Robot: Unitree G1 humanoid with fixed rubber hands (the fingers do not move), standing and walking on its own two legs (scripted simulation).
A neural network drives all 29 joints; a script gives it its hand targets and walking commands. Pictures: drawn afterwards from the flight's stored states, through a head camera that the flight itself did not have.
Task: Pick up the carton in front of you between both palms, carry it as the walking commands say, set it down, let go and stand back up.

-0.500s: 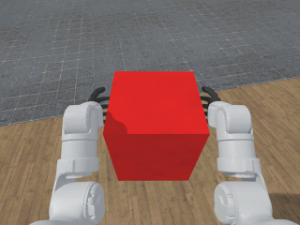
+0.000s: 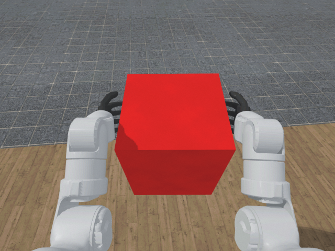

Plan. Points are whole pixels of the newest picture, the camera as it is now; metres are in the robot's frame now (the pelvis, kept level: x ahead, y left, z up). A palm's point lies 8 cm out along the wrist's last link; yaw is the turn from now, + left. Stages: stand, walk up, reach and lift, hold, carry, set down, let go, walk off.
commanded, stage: carry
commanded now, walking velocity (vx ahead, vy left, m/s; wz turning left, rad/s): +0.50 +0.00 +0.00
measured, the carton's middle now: (172, 139) +0.37 +0.02 +0.07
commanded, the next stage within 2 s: none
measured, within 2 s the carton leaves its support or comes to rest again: neither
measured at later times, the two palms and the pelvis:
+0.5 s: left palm (137, 74) +0.60 +0.14 +0.10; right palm (231, 80) +0.61 -0.16 +0.09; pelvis +0.23 +0.00 -0.02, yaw +1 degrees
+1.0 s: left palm (123, 64) +0.62 +0.19 +0.12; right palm (218, 68) +0.62 -0.11 +0.12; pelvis +0.27 +0.03 -0.01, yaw +1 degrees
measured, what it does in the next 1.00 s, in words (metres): walks ahead: right foot, then left foot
